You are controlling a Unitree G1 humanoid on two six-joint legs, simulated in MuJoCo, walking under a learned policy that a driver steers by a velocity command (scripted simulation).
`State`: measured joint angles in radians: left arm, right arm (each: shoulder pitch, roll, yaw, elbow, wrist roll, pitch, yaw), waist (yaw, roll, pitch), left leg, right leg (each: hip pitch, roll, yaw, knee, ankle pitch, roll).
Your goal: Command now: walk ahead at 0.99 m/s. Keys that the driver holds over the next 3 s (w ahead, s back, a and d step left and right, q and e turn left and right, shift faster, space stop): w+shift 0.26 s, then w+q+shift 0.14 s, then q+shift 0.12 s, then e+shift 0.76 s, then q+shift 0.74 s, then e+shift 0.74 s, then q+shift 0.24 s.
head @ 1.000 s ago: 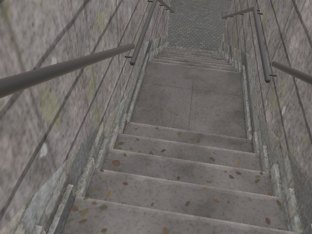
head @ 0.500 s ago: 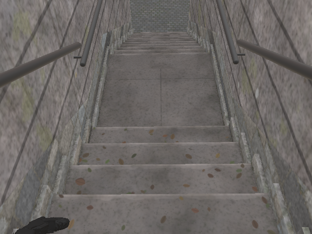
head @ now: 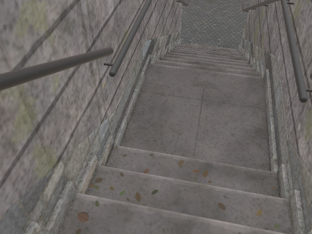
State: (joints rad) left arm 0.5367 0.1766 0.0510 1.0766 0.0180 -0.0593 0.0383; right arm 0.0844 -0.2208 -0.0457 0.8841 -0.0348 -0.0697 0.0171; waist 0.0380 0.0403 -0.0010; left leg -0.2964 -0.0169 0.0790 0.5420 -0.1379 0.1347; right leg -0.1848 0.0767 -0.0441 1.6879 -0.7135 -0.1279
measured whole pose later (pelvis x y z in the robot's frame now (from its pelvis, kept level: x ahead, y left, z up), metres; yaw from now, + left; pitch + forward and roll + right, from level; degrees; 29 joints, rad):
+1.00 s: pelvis +0.70 -0.03 -0.37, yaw -1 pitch -2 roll +0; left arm 0.20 0.22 0.06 0.81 0.04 0.09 0.03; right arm 0.25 -0.24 -0.02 0.89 -0.01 -0.04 -0.03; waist 0.03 0.01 0.08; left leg -0.32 0.08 0.32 0.80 -0.45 0.11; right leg -0.72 -0.02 -0.05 1.27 0.02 -0.06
